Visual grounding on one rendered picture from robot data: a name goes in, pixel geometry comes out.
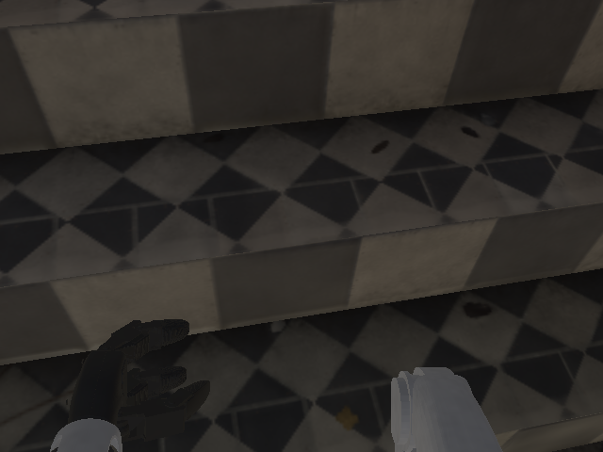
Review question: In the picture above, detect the right robot thigh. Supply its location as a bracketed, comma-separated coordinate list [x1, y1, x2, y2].
[391, 367, 503, 452]

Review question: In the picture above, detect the robot left forearm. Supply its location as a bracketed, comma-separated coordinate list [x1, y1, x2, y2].
[50, 418, 122, 452]

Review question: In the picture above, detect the robot left hand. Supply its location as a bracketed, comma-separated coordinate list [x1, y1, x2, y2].
[66, 319, 210, 443]

